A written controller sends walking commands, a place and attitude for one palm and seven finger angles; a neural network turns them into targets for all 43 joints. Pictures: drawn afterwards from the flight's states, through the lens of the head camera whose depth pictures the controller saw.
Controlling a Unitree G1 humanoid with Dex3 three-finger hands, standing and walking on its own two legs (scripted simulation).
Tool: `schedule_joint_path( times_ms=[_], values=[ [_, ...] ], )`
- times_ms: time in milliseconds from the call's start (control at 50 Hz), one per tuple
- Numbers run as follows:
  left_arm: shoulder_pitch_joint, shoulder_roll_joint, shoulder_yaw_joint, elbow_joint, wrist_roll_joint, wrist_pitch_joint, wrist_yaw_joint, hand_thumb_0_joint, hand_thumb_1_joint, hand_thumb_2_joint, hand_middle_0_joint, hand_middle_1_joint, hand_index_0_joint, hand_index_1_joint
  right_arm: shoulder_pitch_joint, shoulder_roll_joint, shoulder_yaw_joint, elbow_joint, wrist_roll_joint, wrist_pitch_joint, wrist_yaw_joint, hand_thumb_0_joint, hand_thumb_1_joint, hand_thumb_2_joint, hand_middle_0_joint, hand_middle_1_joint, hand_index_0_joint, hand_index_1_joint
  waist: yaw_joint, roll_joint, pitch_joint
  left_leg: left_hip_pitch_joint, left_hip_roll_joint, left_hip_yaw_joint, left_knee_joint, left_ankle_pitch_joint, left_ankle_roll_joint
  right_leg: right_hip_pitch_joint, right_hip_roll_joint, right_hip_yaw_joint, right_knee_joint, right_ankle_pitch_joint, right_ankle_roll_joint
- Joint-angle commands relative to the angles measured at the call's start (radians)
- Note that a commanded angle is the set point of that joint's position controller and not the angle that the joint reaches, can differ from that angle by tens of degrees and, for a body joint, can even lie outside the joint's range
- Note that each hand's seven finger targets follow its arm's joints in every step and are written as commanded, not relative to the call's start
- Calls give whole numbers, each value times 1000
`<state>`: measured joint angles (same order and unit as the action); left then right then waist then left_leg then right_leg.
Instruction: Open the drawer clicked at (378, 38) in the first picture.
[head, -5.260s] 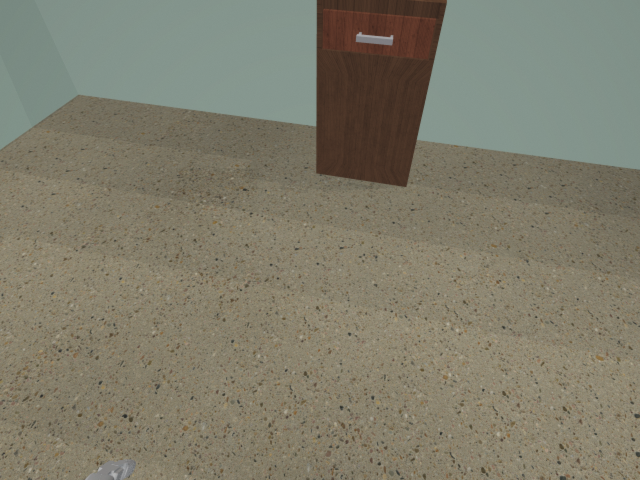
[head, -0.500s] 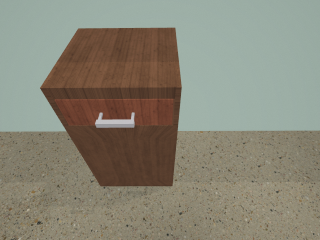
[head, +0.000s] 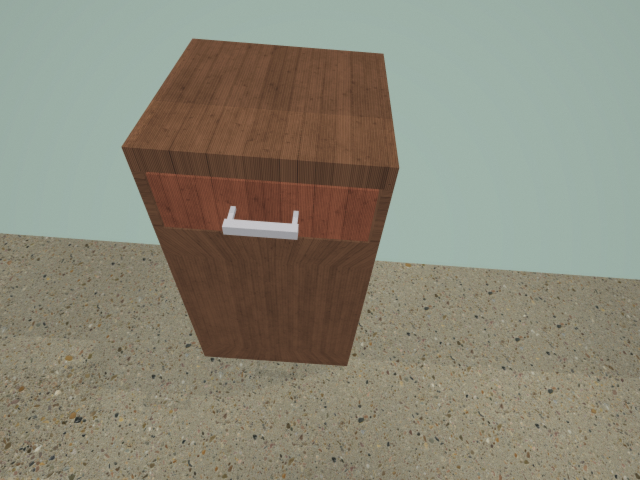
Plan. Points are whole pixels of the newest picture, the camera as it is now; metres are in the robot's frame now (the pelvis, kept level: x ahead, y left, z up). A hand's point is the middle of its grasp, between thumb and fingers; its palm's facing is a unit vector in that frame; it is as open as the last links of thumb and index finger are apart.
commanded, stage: come to a stop and stand still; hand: left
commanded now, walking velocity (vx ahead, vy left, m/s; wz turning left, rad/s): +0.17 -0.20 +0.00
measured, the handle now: (262, 221) +0.56 +0.15 -0.06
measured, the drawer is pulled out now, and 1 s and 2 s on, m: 0.00 0.00 0.00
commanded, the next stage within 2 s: look again from close up in 0.72 s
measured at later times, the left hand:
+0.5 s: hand out of the picture +0.02 +0.15 -0.16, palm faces -0.02 -0.98 -0.22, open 7.3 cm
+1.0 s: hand out of the picture -0.02 +0.12 -0.17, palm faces +0.01 -0.99 -0.16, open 7.4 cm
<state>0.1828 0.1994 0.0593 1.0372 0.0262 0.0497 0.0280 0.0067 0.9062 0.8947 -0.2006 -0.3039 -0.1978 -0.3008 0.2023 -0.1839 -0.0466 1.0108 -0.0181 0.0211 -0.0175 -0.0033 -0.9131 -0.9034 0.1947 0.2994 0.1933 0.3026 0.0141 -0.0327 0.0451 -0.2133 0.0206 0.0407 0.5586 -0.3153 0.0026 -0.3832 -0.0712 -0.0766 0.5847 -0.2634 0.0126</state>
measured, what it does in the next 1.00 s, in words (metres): steps on the spot: right foot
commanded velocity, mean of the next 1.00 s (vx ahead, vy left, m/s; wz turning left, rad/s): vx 0.01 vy -0.03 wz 0.00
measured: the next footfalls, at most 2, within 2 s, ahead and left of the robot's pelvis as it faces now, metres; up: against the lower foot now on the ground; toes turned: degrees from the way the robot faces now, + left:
right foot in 0.36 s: +0.01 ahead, -0.12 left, +0.00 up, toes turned -5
left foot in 1.96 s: +0.11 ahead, +0.04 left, +0.00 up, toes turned -2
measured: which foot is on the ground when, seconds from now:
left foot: down 0.00-1.00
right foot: up 0.00-0.34, down 0.36-1.00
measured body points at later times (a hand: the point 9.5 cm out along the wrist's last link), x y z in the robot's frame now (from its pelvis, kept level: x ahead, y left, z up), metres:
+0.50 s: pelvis +0.01 -0.02 +0.01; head +0.02 -0.04 +0.46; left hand +0.03 +0.20 -0.14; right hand -0.04 -0.24 -0.16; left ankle -0.01 +0.11 -0.73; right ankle -0.03 -0.12 -0.73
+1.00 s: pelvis -0.01 -0.03 +0.00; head +0.01 -0.03 +0.45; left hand -0.02 +0.18 -0.16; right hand +0.02 -0.26 -0.15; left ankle -0.01 +0.09 -0.73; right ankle -0.03 -0.12 -0.73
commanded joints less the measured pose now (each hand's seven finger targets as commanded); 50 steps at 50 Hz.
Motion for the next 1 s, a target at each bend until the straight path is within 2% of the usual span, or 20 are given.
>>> schedule_joint_path(
  times_ms=[0,80,180,240,300,340,360,380,400,420,480,560,780,800,820,840,860,900,940,980],
  values=[
    [22,50,12,-41,4,-2,-16,0,900,900,-200,-300,-200,-300,-31,-153,-10,-51,-19,-18,-13,0,-900,-900,200,300,200,300,10,245,112,-275,278,-343,-523,-376,97,10,34,102,287,-95,5],
    [94,51,5,0,4,-23,-31,0,900,900,-200,-300,-200,-300,55,-133,-5,-19,-9,-36,-26,0,-900,-900,200,300,200,300,-8,138,76,5,220,-207,-429,-87,102,-135,42,91,357,-46,21],
    [50,37,-10,-17,-6,-29,-27,0,900,900,-200,-300,-200,-300,173,-128,-11,36,-10,-40,-39,0,-900,-900,200,300,200,300,-61,172,1,202,269,-200,-323,361,151,-112,21,76,189,-141,31],
    [65,13,-19,1,-16,-33,-22,0,900,900,-200,-300,-200,-300,169,-132,-11,58,-8,-35,-38,0,-900,-900,200,300,200,300,-55,208,-49,206,249,-171,-252,554,150,16,37,47,25,-163,22],
    [164,17,-19,52,-15,-46,-14,0,900,900,-200,-300,-200,-300,152,-116,-10,75,4,-34,-34,0,-900,-900,200,300,200,300,-11,145,-78,88,185,-127,-172,436,88,229,37,31,-230,111,13],
    [181,66,-19,71,-14,-58,-2,0,900,900,-200,-300,-200,-300,143,-47,8,73,15,-39,-26,0,-900,-900,200,300,200,300,-12,-24,-74,-51,91,-40,-118,188,16,343,-94,174,-267,257,-29],
    [161,84,-23,74,-16,-60,0,0,900,900,-200,-300,-200,-300,137,-15,19,75,14,-37,-21,0,-900,-900,200,300,200,300,-24,-75,-33,-66,50,-10,-130,74,-2,299,-141,189,-275,271,-61],
    [158,75,-28,74,-16,-62,0,0,900,900,-200,-300,-200,-300,138,-4,21,80,10,-35,-17,0,-900,-900,200,300,200,300,-26,-49,-26,-32,44,-11,-136,108,-3,271,-143,176,-259,311,-73],
    [158,70,-26,83,-17,-69,3,0,900,900,-200,-300,-200,-300,141,-5,23,93,4,-31,-20,0,-900,-900,200,300,200,300,-26,-140,-41,-12,48,-4,-128,149,-10,280,-108,167,-248,400,-74],
    [152,55,-31,83,-20,-71,7,0,900,900,-200,-300,-200,-300,150,-14,22,104,4,-28,-21,0,-900,-900,200,300,200,300,-28,-158,-39,3,54,-2,-127,141,-13,272,-99,150,-249,408,-72],
    [134,36,-38,82,-26,-67,10,0,900,900,-200,-300,-200,-300,160,-14,29,132,5,-26,-26,0,-900,-900,200,300,200,300,-28,-25,10,48,80,-27,-171,252,-11,230,-59,118,-233,367,-54],
    [137,38,-39,83,-26,-60,13,0,900,900,-200,-300,-200,-300,153,-17,33,145,6,-22,-28,0,-900,-900,200,300,200,300,-19,41,53,51,92,-29,-183,254,-9,212,-41,116,-257,274,-46],
    [149,34,-38,80,-23,-63,14,0,900,900,-200,-300,-200,-300,139,-24,33,135,5,-17,-29,0,-900,-900,200,300,200,300,-21,10,39,85,91,-25,-187,222,-11,196,-37,128,-290,212,-46],
    [265,72,-30,108,-3,-102,54,0,900,900,-200,-300,-200,-300,22,-56,26,59,14,-41,-15,0,-900,-900,200,300,200,300,41,-92,58,-88,67,29,92,88,-34,245,-125,232,-250,839,50],
    [257,108,-37,93,-8,-112,49,0,900,900,-200,-300,-200,-300,35,-34,36,3,18,-28,-7,0,-900,-900,200,300,200,300,-10,-110,21,-100,47,-3,111,-37,-13,303,-182,210,-213,1059,22],
    [246,86,-34,65,-7,-110,45,0,900,900,-200,-300,-200,-300,96,2,32,1,12,-25,-12,0,-900,-900,200,300,200,300,-19,-142,-71,-102,32,-11,119,-75,12,380,-178,203,-173,1092,-1],
    [237,66,-38,51,-3,-107,42,0,900,900,-200,-300,-200,-300,96,-4,30,1,12,-31,-10,0,-900,-900,200,300,200,300,-18,-119,-119,-117,26,-4,111,-77,15,421,-156,163,-140,1083,-65],
    [217,67,-39,30,-6,-103,36,0,900,900,-200,-300,-200,-300,114,-6,32,6,16,-34,-10,0,-900,-900,200,300,200,300,-26,-110,-162,-58,8,5,24,-28,9,413,-130,140,-124,948,-109],
    [185,50,-44,18,-14,-89,32,0,900,900,-200,-300,-200,-300,157,-16,34,26,11,-36,-12,0,-900,-900,200,300,200,300,-48,1,-116,45,28,-13,-97,131,11,283,-79,128,-115,549,-91],
    [200,13,-52,23,-16,-75,25,0,900,900,-200,-300,-200,-300,145,-54,36,23,2,-42,-17,0,-900,-900,200,300,200,300,-26,101,-21,19,108,-74,-105,286,40,179,-23,111,-152,212,-64]
  ],
)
